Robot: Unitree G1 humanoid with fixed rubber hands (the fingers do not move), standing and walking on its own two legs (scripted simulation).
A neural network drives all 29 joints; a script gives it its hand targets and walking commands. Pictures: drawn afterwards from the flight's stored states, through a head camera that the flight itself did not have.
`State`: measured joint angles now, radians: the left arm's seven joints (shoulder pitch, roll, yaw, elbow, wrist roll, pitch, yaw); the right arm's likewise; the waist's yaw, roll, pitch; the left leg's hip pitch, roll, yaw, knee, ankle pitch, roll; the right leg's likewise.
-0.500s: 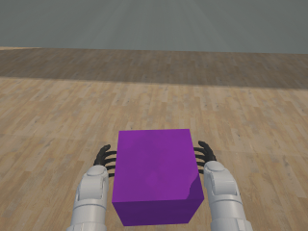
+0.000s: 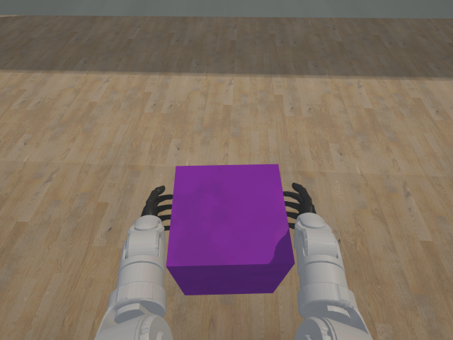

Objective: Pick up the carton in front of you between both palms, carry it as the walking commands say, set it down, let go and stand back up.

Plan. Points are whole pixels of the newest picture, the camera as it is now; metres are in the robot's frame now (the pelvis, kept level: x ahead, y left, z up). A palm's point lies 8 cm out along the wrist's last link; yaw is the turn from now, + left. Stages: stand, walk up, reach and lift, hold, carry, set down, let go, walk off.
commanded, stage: set down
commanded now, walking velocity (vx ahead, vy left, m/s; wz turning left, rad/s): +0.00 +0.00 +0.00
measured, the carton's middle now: (228, 234) +0.35 -0.02 -0.09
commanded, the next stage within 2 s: none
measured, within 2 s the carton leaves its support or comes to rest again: rests again in 1.96 s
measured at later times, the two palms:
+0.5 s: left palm (181, 233) +0.41 +0.09 -0.18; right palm (297, 241) +0.36 -0.20 -0.17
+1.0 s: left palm (199, 238) +0.46 +0.06 -0.33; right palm (294, 256) +0.38 -0.22 -0.33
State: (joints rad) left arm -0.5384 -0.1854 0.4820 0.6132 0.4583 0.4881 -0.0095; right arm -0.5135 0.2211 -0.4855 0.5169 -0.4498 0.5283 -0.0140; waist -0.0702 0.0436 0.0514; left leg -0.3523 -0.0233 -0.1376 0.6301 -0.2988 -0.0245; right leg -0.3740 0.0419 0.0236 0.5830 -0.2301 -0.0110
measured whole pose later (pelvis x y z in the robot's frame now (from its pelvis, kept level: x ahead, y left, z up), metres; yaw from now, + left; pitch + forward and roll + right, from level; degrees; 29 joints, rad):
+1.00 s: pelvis -0.06 +0.02 -0.23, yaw +0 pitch +46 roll +1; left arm -1.16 0.05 0.32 0.86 0.20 0.30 0.11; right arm -0.98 0.07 -0.58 0.55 -0.24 0.34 -0.09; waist -0.14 0.08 -0.10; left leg -1.91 -0.15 -0.09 1.64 -0.52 -0.05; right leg -1.95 0.07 0.09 1.60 -0.45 0.07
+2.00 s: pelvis -0.07 +0.04 -0.36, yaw -2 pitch +41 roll -4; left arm -1.71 0.33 -0.09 1.24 -0.04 0.24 0.13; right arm -1.34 -0.06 -0.62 0.74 -0.12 0.27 -0.06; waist -0.23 0.06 0.35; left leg -2.22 -0.19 -0.07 2.14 -0.63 -0.03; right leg -2.22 0.03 0.04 2.06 -0.55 0.09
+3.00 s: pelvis -0.07 +0.04 -0.38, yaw -5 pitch +37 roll -5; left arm -1.72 0.50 -0.19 1.19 -0.14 0.16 0.05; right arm -1.44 -0.26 -0.52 1.08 0.05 0.06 -0.07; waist -0.21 -0.01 0.49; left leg -2.22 -0.09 -0.05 2.23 -0.66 0.01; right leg -2.24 -0.03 -0.03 2.11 -0.52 0.04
